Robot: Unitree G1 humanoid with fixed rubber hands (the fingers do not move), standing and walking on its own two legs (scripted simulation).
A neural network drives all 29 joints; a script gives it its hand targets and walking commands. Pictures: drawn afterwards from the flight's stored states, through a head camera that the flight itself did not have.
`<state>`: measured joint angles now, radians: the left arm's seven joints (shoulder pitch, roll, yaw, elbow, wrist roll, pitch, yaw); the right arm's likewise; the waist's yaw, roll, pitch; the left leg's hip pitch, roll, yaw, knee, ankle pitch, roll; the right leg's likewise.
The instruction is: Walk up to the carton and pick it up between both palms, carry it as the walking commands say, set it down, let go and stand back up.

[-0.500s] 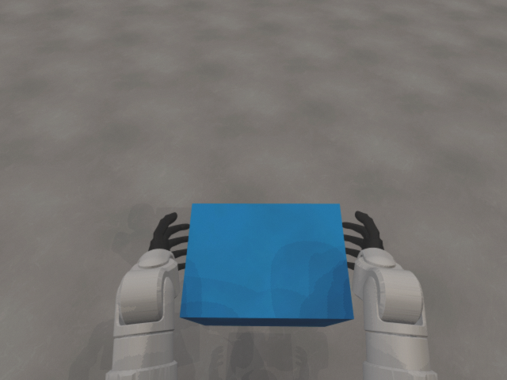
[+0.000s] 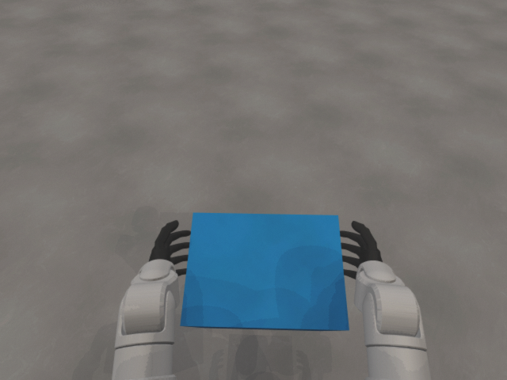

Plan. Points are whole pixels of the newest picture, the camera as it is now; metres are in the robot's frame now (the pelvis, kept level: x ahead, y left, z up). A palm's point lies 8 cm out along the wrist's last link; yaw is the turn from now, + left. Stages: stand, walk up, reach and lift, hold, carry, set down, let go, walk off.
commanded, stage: carry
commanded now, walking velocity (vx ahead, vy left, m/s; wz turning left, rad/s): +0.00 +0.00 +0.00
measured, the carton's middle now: (263, 278) +0.31 +0.00 -0.06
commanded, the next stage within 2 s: none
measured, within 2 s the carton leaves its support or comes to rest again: neither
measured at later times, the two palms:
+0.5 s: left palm (170, 270) +0.28 +0.15 +0.02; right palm (370, 273) +0.28 -0.16 +0.02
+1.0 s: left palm (175, 285) +0.25 +0.14 +0.02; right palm (382, 290) +0.26 -0.17 +0.02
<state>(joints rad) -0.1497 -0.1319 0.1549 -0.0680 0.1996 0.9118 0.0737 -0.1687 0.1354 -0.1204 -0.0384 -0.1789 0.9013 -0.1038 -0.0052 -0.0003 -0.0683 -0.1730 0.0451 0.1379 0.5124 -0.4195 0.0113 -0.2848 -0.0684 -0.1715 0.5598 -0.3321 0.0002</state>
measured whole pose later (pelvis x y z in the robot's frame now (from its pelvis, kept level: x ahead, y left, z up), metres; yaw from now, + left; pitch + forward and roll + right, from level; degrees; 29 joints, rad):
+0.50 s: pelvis +0.00 -0.01 +0.00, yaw +1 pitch +5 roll -1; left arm -0.16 -0.13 0.16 0.08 0.22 0.69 0.05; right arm -0.15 0.13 -0.13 0.09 -0.19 0.68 -0.13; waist -0.01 -0.01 -0.04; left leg -0.16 0.05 0.12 0.47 -0.38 0.00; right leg -0.31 -0.07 -0.18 0.59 -0.29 0.01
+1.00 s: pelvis -0.03 -0.02 +0.00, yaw +0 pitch +3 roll +0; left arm -0.18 -0.14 0.18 0.15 0.23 0.69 0.04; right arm -0.18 0.14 -0.17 0.14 -0.21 0.69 -0.11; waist 0.00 0.00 -0.05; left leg -0.19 0.06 0.12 0.54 -0.40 -0.01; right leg -0.30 -0.06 -0.18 0.58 -0.33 -0.02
